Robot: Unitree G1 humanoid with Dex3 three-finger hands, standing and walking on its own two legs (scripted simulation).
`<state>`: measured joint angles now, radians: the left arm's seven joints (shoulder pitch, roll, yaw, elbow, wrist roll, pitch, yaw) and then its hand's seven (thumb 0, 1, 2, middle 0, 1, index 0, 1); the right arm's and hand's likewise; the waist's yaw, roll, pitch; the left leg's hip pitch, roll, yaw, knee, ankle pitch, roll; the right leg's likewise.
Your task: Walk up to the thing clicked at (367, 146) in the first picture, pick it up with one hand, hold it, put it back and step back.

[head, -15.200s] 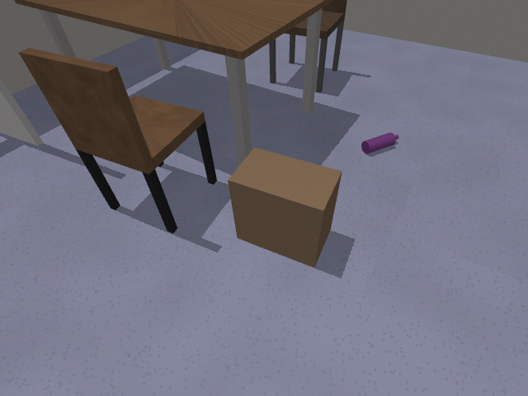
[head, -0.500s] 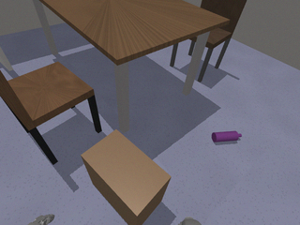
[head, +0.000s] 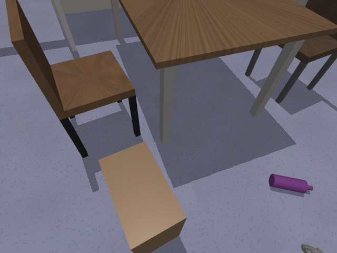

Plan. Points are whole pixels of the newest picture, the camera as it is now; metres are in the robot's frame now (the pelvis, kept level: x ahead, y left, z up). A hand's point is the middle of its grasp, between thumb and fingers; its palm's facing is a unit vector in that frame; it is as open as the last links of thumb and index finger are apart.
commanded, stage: walk up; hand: left
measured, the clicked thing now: (291, 184) +0.68 -0.69 -0.72
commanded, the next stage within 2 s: none
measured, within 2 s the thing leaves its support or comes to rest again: neither
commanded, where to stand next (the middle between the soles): +0.32 -0.89 m, yaw +1 degrees
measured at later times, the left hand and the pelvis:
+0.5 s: hand out of the picture +0.12 +0.09 -0.14, palm faces -0.02 -0.93 -0.36, open 7.4 cm; pelvis +0.04 -0.19 -0.01, yaw +0 degrees
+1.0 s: hand (214, 239) +0.21 -0.08 -0.16, palm faces -0.16 -0.94 -0.31, open 7.4 cm; pelvis +0.09 -0.36 -0.01, yaw -7 degrees
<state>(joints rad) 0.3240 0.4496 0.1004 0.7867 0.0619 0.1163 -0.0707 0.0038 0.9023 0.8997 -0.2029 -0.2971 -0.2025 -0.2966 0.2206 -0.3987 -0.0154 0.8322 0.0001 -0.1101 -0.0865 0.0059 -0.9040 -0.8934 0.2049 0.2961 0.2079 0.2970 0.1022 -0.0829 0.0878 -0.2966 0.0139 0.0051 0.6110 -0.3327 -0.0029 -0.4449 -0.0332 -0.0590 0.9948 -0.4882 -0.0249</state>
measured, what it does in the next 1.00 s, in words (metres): steps to the right: right foot, then left foot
